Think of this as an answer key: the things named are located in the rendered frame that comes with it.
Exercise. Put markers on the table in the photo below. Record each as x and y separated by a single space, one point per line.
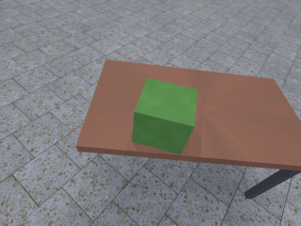
240 120

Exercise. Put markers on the carton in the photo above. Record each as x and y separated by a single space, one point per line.
165 115

